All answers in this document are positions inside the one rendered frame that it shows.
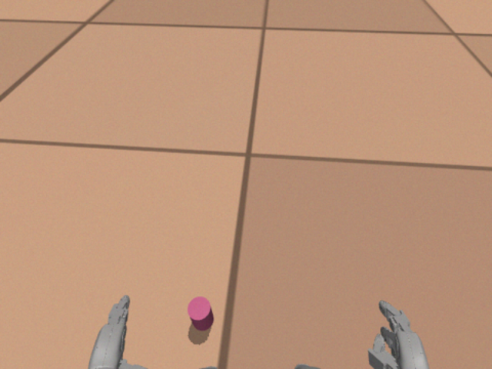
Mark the left robot hand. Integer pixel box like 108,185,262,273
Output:
88,295,147,369

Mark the can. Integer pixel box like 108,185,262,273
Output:
188,297,214,331

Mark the right robot hand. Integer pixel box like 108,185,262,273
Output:
368,301,430,369

